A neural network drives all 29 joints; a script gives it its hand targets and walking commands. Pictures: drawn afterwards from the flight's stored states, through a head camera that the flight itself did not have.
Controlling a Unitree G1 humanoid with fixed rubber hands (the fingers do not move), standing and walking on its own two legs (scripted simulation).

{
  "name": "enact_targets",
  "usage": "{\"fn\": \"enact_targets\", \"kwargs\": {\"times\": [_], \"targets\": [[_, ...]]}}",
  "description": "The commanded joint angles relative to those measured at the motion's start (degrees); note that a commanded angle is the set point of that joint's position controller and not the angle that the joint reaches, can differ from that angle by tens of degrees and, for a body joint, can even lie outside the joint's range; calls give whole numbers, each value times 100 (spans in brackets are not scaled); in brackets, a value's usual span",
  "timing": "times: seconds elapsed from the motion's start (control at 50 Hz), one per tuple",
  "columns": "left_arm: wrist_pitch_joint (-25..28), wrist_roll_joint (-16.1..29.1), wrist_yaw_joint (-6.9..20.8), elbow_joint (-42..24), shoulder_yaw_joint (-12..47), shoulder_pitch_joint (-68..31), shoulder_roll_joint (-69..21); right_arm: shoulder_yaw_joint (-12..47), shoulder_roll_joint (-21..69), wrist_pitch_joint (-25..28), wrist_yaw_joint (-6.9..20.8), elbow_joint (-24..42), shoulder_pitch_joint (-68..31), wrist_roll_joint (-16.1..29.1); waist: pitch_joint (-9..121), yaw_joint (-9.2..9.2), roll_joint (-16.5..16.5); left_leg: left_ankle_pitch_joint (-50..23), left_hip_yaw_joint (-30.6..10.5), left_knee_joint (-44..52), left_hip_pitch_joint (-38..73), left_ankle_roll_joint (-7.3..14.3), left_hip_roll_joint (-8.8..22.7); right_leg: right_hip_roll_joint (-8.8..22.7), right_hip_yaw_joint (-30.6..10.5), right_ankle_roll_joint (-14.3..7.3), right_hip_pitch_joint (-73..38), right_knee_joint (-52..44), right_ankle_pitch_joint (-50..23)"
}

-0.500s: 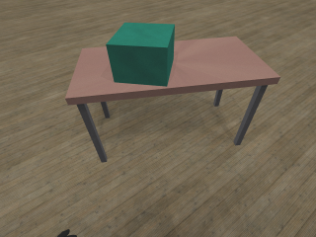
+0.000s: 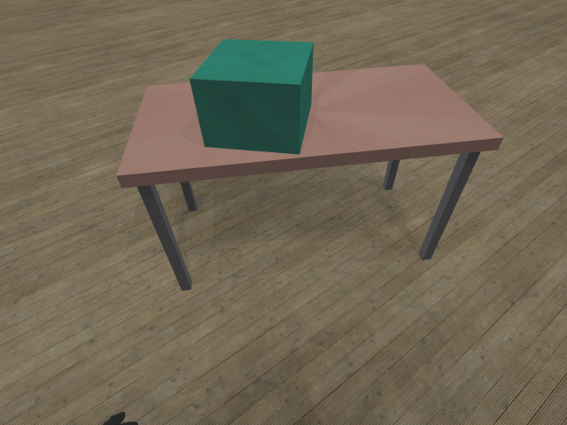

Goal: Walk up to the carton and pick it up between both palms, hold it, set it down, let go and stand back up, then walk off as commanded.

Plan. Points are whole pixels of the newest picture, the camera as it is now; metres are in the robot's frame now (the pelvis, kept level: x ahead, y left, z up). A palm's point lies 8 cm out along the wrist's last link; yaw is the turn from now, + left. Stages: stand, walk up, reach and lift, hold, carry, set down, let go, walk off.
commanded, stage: stand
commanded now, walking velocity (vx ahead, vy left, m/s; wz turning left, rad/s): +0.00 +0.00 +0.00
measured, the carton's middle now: (259, 94) +1.06 +0.01 -0.01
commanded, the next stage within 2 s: none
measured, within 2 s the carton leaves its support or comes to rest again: neither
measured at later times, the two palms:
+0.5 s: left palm out of the picture +0.13 +0.28 -0.10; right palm out of the picture +0.03 -0.31 -0.10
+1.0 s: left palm out of the picture +0.13 +0.28 -0.10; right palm out of the picture +0.03 -0.31 -0.10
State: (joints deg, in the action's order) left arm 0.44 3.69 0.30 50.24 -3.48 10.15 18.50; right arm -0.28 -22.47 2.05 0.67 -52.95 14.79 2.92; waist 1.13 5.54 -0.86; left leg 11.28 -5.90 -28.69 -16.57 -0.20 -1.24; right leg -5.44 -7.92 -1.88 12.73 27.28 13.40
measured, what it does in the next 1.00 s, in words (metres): stands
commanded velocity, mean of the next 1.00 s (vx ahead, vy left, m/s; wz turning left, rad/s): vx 0.00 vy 0.00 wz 0.00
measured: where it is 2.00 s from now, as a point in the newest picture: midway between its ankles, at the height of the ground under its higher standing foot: outside the picture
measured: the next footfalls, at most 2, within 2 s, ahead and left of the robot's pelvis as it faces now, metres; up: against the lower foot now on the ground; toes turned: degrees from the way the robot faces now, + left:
none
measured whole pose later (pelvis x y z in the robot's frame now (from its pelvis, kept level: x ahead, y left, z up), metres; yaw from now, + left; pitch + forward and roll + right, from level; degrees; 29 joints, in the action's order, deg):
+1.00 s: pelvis +0.00 +0.00 +0.00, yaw +0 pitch -1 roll -1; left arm 0.4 3.7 0.3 50.8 -3.4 10.2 18.5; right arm -0.3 -22.4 2.0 0.7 -53.7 14.8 2.9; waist 1.1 5.5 -0.9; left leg 11.1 -5.9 -28.5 -16.6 -0.2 -1.2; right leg -5.4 -7.9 -1.8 12.6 26.9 13.1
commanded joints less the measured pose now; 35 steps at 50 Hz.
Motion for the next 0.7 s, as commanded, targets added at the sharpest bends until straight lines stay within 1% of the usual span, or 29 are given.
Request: {"fn": "enact_targets", "kwargs": {"times": [0.0, 0.02, 0.04, 0.06, 0.08, 0.1, 0.12, 0.14, 0.16, 0.18, 0.2, 0.22, 0.24, 0.32, 0.34, 0.36, 0.38, 0.4, 0.42, 0.44, 0.48, 0.5, 0.54, 0.56, 0.58, 0.62, 0.64, 0.66, 0.68], "targets": [[203, -488, -39, -119, -144, -417, 1247, -192, -1037, 165, -113, -47, -349, -456, 189, -491, 405, -31, -520, 807, 379, 310, 575, 871, -624, -149, -255, -786, -200], [205, -517, -38, -137, -126, -462, 1266, -193, -1042, 168, -111, -45, -337, -448, 166, -436, 480, -30, -528, 817, 444, 312, 561, 856, -638, -168, -187, -787, -185], [199, -517, -41, -125, -154, -530, 1293, -209, -1089, 172, -109, -79, -329, -466, 155, -419, 491, 24, -533, 826, 412, 319, 569, 840, -621, -170, -224, -784, -194], [203, -512, -34, -146, -155, -497, 1276, -203, -1051, 168, -111, -80, -283, -451, 157, -417, 437, -34, -515, 828, 404, 326, 559, 848, -638, -181, -231, -770, -157], [194, -489, -34, -125, -160, -444, 1245, -193, -1044, 170, -106, -61, -351, -470, 142, -476, 429, -32, -571, 838, 355, 325, 594, 829, -604, -164, -252, -735, -210], [208, -495, -34, -128, -134, -394, 1210, -198, -1058, 162, -97, -64, -303, -457, 69, -470, 303, 25, -576, 867, 309, 317, 610, 832, -571, -158, -251, -732, -203], [199, -504, -33, -85, -131, -348, 1239, -184, -1008, 166, -100, -80, -322, -439, 157, -483, 372, 83, -585, 889, 355, 325, 595, 815, -588, -170, -282, -739, -73], [206, -519, -42, -93, -145, -372, 1259, -200, -1076, 169, -105, -69, -336, -451, 163, -467, 491, 100, -640, 926, 299, 337, 631, 809, -570, -169, -341, -738, -123], [201, -526, -48, -104, -154, -420, 1295, -217, -1109, 166, -110, -88, -371, -465, 101, -470, 418, 61, -628, 919, 267, 350, 630, 825, -574, -183, -322, -720, -183], [205, -518, -36, -121, -151, -435, 1250, -192, -1021, 166, -109, -75, -329, -448, 159, -452, 450, -75, -563, 854, 347, 324, 592, 837, -576, -161, -325, -734, -262], [213, -500, -33, -116, -142, -390, 1196, -208, -1058, 172, -106, -84, -289, -449, 205, -455, 378, -89, -570, 847, 342, 321, 602, 844, -572, -180, -357, -690, -367], [209, -487, -36, -108, -133, -384, 1241, -196, -1071, 168, -111, -88, -334, -456, 187, -467, 400, -35, -581, 875, 355, 331, 612, 840, -574, -179, -327, -672, -404], [205, -510, -37, -85, -139, -353, 1243, -190, -1034, 156, -110, -99, -350, -446, 195, -479, 517, -85, -571, 855, 390, 314, 589, 816, -545, -168, -324, -706, -339], [186, -517, -44, -58, -147, -432, 1288, -214, -1072, 166, -117, -75, -363, -443, 217, -451, 376, -76, -592, 902, 380, 323, 616, 818, -536, -172, -347, -683, -365], [197, -515, -47, -85, -162, -418, 1293, -219, -1113, 180, -125, -52, -425, -468, 170, -488, 336, -147, -575, 879, 327, 337, 627, 815, -536, -173, -388, -681, -437], [207, -500, -37, -71, -127, -399, 1267, -195, -1004, 170, -116, -78, -335, -451, 272, -445, 372, -237, -573, 862, 393, 324, 628, 853, -535, -162, -448, -657, -469], [204, -499, -37, -79, -135, -397, 1252, -176, -1009, 163, -107, -84, -359, -454, 256, -508, 477, -280, -565, 845, 399, 318, 601, 823, -559, -155, -404, -665, -415], [201, -509, -43, -86, -124, -383, 1240, -184, -1033, 161, -108, -111, -314, -450, 179, -499, 508, -265, -540, 816, 343, 301, 588, 842, -550, -158, -390, -709, -402], [201, -496, -40, -109, -135, -411, 1267, -184, -1034, 162, -108, -123, -251, -438, 209, -444, 468, -307, -520, 826, 446, 306, 574, 874, -596, -177, -337, -726, -392], [194, -488, -41, -94, -123, -365, 1259, -187, -1023, 165, -111, -109, -361, -443, 199, -495, 462, -335, -525, 802, 469, 300, 606, 852, -579, -165, -290, -727, -425], [182, -493, -44, -73, -139, -387, 1266, -189, -997, 159, -108, -99, -339, -448, 176, -479, 527, -172, -527, 829, 412, 297, 597, 818, -558, -133, -328, -738, -302], [181, -512, -44, -63, -137, -369, 1249, -210, -1046, 145, -107, -98, -329, -445, 195, -466, 446, -71, -533, 851, 432, 290, 593, 822, -560, -139, -285, -759, -187], [190, -509, -47, -86, -139, -485, 1272, -225, -1070, 154, -108, -101, -326, -455, 141, -415, 486, 66, -602, 918, 389, 306, 610, 804, -562, -141, -228, -734, -182], [174, -498, -45, -61, -153, -428, 1278, -224, -1113, 170, -111, -86, -392, -471, 166, -483, 385, 78, -603, 899, 335, 319, 643, 802, -563, -142, -308, -742, -182], [176, -498, -43, -69, -156, -405, 1266, -208, -1055, 163, -108, -88, -367, -453, 112, -491, 455, 33, -610, 932, 291, 298, 624, 783, -527, -144, -319, -729, -180], [192, -502, -39, -78, -134, -422, 1238, -199, -1020, 165, -111, -94, -329, -455, 147, -448, 341, -42, -577, 880, 360, 316, 625, 832, -553, -165, -341, -699, -326], [193, -507, -47, -68, -141, -418, 1247, -223, -1081, 171, -108, -95, -353, -474, 185, -458, 353, -4, -614, 903, 312, 337, 644, 820, -529, -184, -400, -663, -423], [180, -510, -47, -56, -141, -383, 1254, -205, -1042, 153, -109, -86, -358, -458, 188, -465, 457, -22, -611, 937, 300, 322, 632, 803, -490, -165, -438, -659, -328], [188, -499, -41, -52, -139, -350, 1250, -204, -988, 155, -111, -98, -310, -447, 158, -464, 424, 7, -607, 913, 309, 318, 626, 816, -529, -163, -382, -679, -275]]}}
